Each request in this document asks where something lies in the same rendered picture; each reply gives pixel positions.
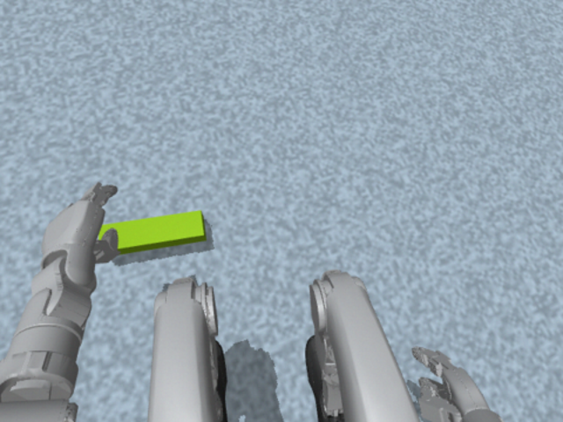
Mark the left robot arm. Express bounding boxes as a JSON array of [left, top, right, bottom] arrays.
[[0, 244, 97, 422]]

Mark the left robot hand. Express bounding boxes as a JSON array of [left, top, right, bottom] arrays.
[[41, 182, 121, 264]]

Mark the carton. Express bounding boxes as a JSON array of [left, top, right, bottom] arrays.
[[99, 210, 207, 255]]

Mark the right robot foot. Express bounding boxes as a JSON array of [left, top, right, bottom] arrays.
[[305, 335, 345, 422]]

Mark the right robot hand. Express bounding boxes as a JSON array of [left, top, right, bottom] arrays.
[[412, 346, 490, 422]]

